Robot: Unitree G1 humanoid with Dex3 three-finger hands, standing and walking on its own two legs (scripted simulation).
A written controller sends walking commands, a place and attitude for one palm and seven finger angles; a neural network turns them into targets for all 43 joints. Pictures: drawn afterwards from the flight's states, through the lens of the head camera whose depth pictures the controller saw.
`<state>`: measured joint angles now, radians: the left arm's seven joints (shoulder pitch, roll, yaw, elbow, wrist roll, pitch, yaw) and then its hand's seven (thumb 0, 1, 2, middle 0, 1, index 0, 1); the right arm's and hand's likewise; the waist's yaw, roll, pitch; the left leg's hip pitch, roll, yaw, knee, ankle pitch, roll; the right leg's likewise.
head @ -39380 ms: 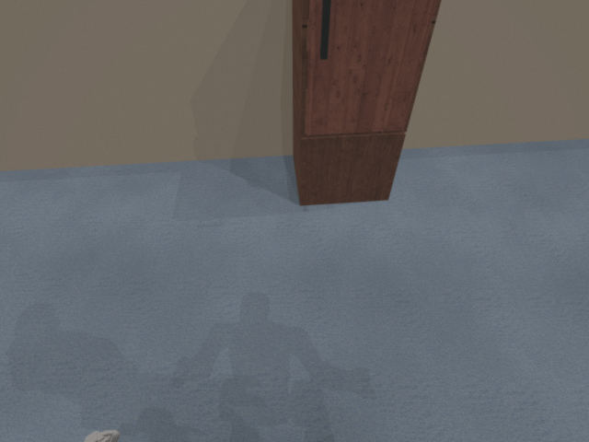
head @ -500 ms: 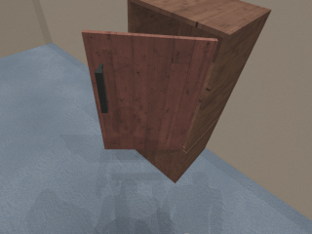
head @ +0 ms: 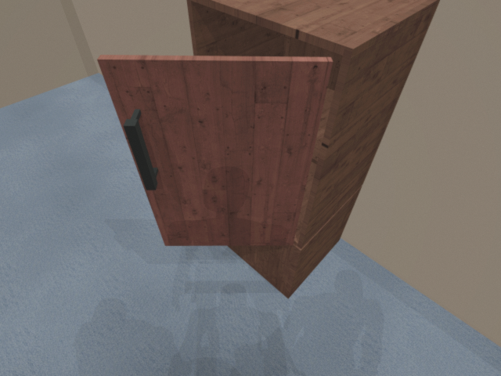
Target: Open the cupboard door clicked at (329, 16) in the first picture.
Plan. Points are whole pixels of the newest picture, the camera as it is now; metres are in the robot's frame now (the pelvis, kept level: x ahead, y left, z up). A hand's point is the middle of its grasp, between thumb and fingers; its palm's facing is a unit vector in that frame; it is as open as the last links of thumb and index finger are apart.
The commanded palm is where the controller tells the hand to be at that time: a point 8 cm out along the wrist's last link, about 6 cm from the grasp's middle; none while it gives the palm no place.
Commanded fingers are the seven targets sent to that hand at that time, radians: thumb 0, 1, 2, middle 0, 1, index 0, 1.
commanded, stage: come to a stop and stand still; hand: left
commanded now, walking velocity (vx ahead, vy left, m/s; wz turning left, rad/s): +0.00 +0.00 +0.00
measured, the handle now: (144, 151) +0.52 +0.25 +0.06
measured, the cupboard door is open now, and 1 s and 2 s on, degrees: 44 44 44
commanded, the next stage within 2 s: look again from close up in 0.50 s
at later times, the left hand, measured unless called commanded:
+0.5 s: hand out of the picture -0.03 +0.16 -0.18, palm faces +0.04 -0.98 -0.20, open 7.4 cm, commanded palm none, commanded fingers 0.00 0.90 0.90 -0.20 -0.30 -0.20 -0.30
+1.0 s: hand out of the picture +0.00 +0.16 -0.17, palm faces +0.02 -0.98 -0.21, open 7.3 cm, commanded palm none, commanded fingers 0.00 0.90 0.90 -0.20 -0.30 -0.20 -0.30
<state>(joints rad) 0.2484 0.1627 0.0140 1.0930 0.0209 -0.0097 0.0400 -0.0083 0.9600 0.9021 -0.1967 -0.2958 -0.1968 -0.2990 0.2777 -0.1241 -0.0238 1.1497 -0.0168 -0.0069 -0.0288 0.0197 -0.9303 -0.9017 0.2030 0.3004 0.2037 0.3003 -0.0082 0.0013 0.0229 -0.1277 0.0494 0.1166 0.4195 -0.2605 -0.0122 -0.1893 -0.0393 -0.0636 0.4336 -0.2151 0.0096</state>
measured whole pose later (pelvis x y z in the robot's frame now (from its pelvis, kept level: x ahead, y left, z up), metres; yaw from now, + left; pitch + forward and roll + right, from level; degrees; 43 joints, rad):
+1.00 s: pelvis +0.00 -0.02 +0.00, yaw +1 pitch -1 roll +1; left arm 0.26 0.15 -0.01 1.13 0.02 -0.02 0.03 0.01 0.92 0.90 -0.20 -0.30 -0.20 -0.30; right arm 0.29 -0.14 0.01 1.13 -0.02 -0.02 -0.02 0.00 -0.91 -0.90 0.20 0.30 0.20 0.30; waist 0.00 0.02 0.05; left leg -0.15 0.05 0.10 0.43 -0.26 -0.03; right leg -0.23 -0.04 -0.08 0.50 -0.25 -0.02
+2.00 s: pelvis -0.03 +0.00 -0.06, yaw +3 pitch +10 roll -2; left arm 0.32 0.26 0.24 0.02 -0.29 -0.28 -0.29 0.01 0.12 0.57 -0.25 -0.80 -0.25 -0.80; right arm 0.28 -0.20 0.04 0.60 0.03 -0.25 -0.05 0.01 -0.90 -0.90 0.21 0.30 0.21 0.30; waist -0.01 0.03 -0.08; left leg -0.67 0.06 0.03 0.97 -0.46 0.00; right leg -0.68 -0.07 -0.11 0.92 -0.40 0.01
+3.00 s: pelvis -0.01 -0.01 -0.02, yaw +2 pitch +4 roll +0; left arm -0.09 0.41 0.45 0.43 -0.33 -0.16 -0.48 -0.01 -0.50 0.30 -0.30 -1.20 -0.30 -1.20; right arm 0.29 -0.30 0.03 0.61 0.05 -0.23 -0.09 0.01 -0.90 -0.90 0.21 0.30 0.21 0.30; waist 0.00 0.03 -0.04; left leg -0.39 0.06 0.06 0.68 -0.36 -0.02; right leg -0.42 -0.05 -0.10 0.67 -0.31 -0.01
